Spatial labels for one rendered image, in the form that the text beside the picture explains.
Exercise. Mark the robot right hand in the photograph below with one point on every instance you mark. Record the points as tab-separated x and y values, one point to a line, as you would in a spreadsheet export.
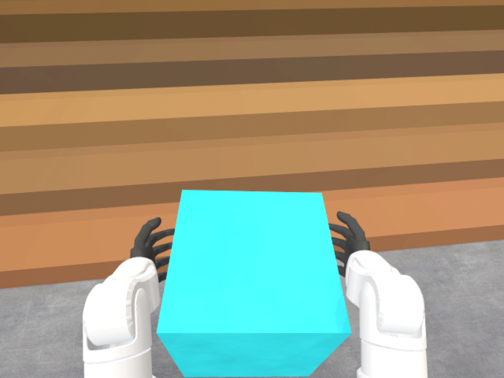
355	239

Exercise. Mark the right robot forearm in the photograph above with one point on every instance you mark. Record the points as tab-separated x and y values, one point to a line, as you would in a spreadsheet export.
392	320

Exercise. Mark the robot left hand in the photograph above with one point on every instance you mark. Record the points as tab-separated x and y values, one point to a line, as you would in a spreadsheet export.
144	242

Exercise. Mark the left robot forearm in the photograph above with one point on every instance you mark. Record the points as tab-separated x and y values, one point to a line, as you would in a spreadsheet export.
117	336

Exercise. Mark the carton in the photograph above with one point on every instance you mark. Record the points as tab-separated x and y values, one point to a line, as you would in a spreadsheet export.
252	287

